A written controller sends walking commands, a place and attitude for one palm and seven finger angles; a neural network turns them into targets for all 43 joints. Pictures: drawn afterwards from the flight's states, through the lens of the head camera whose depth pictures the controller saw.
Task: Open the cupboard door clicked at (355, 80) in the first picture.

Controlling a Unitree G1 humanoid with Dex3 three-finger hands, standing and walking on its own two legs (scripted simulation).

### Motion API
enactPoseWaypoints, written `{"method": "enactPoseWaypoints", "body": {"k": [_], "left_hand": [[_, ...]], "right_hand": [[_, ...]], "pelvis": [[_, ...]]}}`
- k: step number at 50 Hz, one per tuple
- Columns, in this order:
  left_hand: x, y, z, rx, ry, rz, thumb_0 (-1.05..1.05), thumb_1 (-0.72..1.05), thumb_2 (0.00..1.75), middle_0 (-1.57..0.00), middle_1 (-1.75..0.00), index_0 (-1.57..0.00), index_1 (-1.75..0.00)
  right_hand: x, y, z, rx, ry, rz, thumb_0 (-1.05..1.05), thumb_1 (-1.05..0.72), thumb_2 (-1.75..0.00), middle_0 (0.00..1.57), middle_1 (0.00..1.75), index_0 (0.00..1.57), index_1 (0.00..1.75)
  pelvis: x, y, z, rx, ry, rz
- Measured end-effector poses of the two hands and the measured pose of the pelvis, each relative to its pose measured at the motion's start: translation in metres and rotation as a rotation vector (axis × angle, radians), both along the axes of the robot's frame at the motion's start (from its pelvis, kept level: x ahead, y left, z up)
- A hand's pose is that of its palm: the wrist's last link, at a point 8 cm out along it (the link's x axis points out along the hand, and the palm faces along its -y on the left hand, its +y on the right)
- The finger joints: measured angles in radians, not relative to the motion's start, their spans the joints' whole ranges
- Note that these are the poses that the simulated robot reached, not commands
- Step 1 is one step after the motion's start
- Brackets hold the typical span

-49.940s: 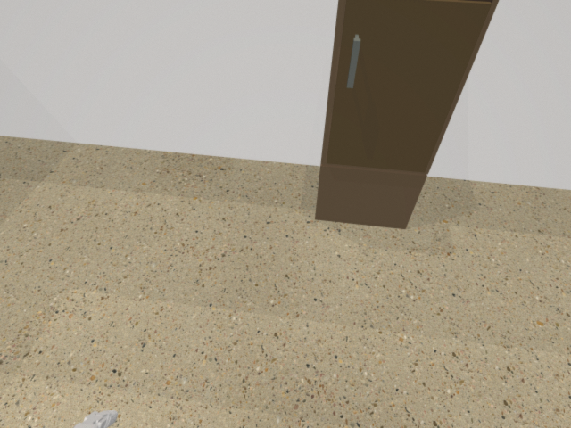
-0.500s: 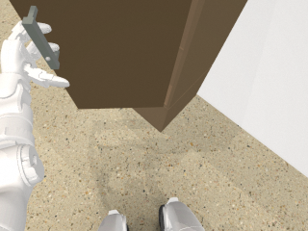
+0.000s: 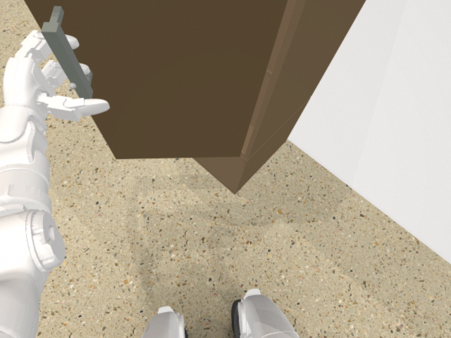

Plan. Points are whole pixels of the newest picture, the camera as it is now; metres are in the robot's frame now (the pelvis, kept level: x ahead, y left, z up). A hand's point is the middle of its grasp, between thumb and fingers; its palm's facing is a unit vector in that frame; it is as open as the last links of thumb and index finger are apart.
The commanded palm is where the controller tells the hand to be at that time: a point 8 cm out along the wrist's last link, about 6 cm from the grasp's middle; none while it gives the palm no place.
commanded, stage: close the thumb around the handle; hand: left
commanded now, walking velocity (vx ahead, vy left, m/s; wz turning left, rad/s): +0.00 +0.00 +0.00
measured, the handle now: (73, 57) +0.58 +0.21 +0.08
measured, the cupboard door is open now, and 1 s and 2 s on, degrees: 46 61 91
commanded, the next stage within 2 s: pull the door open along its arc in 0.44 s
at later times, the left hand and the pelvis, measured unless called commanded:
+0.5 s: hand (75, 85) +0.52 +0.20 +0.09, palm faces -0.02 -1.00 -0.01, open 6.5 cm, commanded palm +0.49 +0.24 +0.08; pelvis +0.01 +0.00 +0.00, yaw +0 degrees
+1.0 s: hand (84, 131) +0.43 +0.18 +0.09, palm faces -0.03 -1.00 +0.00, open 6.6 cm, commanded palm +0.37 +0.23 +0.08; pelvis +0.02 -0.01 +0.02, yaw -1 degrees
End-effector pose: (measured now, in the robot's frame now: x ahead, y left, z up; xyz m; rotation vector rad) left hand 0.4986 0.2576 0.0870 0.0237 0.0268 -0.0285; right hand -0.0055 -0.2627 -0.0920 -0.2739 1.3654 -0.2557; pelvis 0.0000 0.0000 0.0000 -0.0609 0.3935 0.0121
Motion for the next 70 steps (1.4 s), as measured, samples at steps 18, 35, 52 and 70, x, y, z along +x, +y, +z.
{"method": "enactPoseWaypoints", "body": {"k": [18,35,52,70], "left_hand": [[0.002,-0.001,0.0,-0.003,-0.003,-0.005,0.01,0.6,0.78,-0.32,-1.3,-0.34,-1.31],[-0.008,-0.007,0.001,0.01,-0.003,0.013,0.01,0.65,0.79,-0.27,-1.32,-0.3,-1.31],[-0.105,-0.037,-0.004,-0.05,-0.042,0.065,0.01,0.64,0.75,-0.28,-1.3,-0.29,-1.27],[-0.204,-0.112,0.0,-0.038,-0.03,0.421,0.01,0.61,0.75,-0.31,-1.25,-0.3,-1.26]], "right_hand": [[-0.006,0.009,0.0,0.013,0.021,-0.017,0.0,-0.9,-0.9,0.21,0.3,0.21,0.3],[0.007,0.001,0.0,0.025,-0.017,-0.011,0.0,-0.9,-0.9,0.21,0.3,0.21,0.3],[0.091,0.0,0.012,0.092,-0.276,0.046,0.0,-0.9,-0.9,0.2,0.3,0.21,0.3],[0.189,0.03,0.025,0.183,-0.508,0.232,0.0,-0.9,-0.9,0.2,0.3,0.21,0.3]], "pelvis": [[0.004,0.005,0.001,-0.004,0.003,-0.003],[0.007,-0.001,0.004,0.005,-0.012,-0.007],[0.017,-0.005,0.02,0.029,-0.084,-0.024],[0.014,-0.027,0.026,0.061,-0.202,0.014]]}}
